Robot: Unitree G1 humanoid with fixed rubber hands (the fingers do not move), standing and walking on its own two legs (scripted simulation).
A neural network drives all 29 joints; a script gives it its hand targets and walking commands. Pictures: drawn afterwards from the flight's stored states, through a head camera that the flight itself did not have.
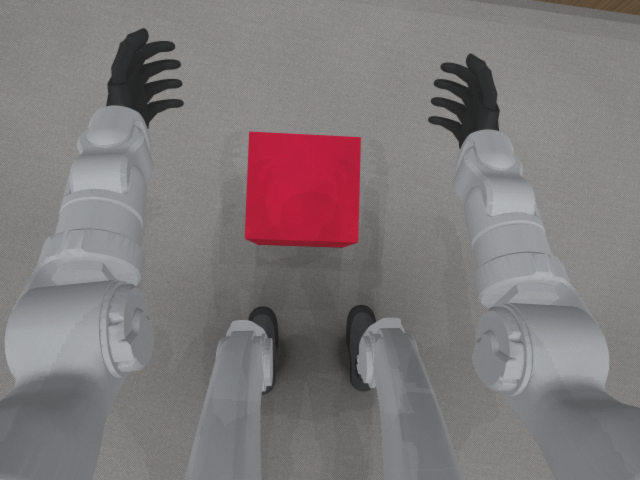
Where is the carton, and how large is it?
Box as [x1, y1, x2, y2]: [245, 132, 360, 247]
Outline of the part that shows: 249,132 245,238 258,244 342,247 357,242 360,137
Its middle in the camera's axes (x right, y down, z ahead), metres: -0.04 -0.10 +0.85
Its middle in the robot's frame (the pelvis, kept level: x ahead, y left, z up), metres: +0.48 +0.02 -0.51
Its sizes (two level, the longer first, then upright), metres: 0.210 0.200 0.250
